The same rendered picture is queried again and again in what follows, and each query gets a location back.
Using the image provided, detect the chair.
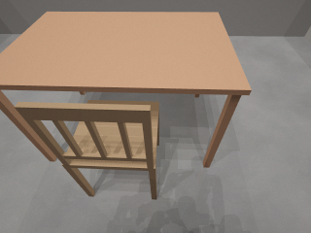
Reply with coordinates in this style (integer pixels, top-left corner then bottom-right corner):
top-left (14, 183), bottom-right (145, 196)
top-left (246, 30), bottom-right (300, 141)
top-left (15, 100), bottom-right (159, 200)

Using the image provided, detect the table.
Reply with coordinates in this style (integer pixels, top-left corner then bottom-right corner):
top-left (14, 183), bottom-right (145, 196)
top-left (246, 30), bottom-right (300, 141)
top-left (0, 12), bottom-right (252, 168)

